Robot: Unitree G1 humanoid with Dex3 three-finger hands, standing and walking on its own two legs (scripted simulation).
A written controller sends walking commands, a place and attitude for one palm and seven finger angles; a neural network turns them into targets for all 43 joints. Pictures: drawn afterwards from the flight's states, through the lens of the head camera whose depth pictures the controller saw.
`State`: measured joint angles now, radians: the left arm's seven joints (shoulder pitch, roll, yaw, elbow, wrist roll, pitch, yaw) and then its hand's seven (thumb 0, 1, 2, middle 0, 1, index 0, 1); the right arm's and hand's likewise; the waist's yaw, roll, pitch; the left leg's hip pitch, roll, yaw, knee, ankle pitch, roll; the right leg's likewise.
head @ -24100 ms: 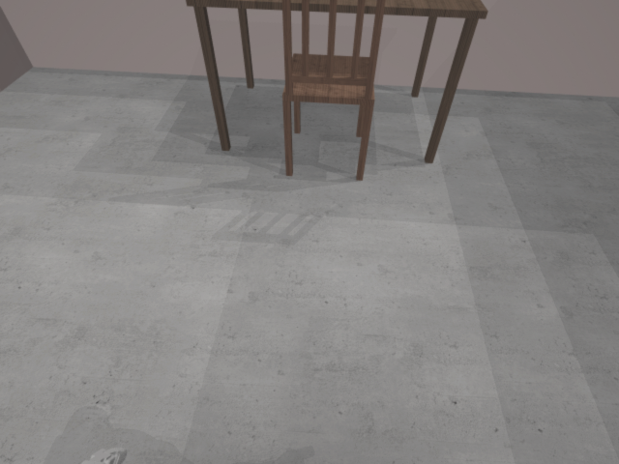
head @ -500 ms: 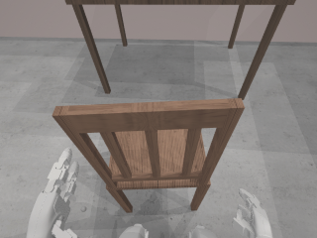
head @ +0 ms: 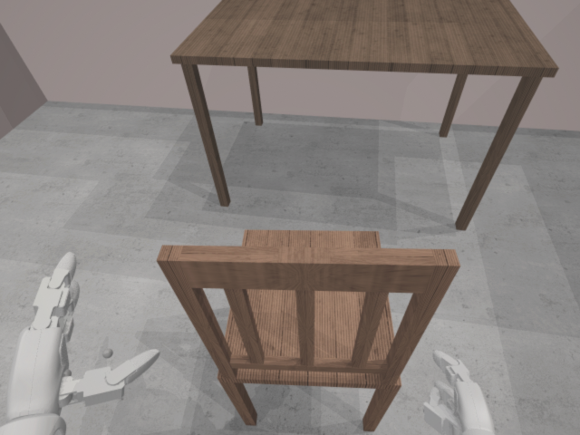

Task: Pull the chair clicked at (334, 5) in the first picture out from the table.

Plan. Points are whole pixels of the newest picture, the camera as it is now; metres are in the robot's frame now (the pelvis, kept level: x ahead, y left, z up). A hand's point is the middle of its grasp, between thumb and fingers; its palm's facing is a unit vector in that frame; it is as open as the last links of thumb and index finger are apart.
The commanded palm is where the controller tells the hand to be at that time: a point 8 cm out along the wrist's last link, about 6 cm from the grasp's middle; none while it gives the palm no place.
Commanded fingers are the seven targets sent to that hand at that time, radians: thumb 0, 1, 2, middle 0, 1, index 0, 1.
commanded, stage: draw the hand back to the body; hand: left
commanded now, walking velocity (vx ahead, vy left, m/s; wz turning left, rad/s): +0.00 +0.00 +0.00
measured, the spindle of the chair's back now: (306, 329) +0.30 +0.02 -0.09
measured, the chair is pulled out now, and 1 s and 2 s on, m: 0.71 0.71 0.71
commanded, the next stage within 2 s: step back with the hand held close in 0.66 s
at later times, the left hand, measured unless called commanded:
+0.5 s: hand (69, 305) +0.20 +0.26 +0.16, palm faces +0.44 -0.79 -0.43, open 7.7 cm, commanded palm +0.15 +0.30 +0.18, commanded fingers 0.00 0.90 0.90 -0.20 -0.30 -0.20 -0.30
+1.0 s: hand (70, 294) +0.20 +0.25 +0.17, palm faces +0.37 -0.76 -0.53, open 7.4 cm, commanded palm +0.15 +0.29 +0.18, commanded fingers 0.00 0.90 0.90 -0.20 -0.30 -0.20 -0.30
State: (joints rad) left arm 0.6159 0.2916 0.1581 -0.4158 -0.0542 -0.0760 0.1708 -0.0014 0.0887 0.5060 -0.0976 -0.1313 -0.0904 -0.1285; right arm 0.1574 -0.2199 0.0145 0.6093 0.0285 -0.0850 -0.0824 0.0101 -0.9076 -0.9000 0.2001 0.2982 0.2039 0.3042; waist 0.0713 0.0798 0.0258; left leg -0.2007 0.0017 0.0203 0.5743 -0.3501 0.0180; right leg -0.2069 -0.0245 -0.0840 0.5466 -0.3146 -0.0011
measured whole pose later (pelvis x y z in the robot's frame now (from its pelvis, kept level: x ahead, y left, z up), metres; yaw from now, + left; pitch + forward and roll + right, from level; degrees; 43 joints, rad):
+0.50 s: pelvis +0.00 +0.00 +0.01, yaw -1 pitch -3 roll -1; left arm 0.52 0.32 0.33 -0.42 -0.07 -0.10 0.16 0.01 0.85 0.88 -0.20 -0.29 -0.20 -0.29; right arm 0.17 -0.24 -0.03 0.67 0.02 -0.05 -0.05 0.01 -0.91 -0.90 0.20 0.30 0.20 0.30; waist 0.06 0.08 0.06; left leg -0.09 0.01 0.04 0.44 -0.29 0.02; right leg -0.11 -0.01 -0.06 0.40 -0.24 0.00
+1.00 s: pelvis -0.01 +0.00 +0.01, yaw -4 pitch +0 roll +0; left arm 0.53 0.36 0.39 -0.43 -0.07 -0.15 0.14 0.02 0.89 0.90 -0.21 -0.30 -0.20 -0.30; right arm 0.12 -0.23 -0.01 0.59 0.03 -0.04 -0.07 0.01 -0.91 -0.90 0.20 0.30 0.20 0.30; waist 0.03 0.11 0.08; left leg -0.17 0.01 0.08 0.44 -0.27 0.02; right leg -0.21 -0.01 -0.02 0.43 -0.21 0.00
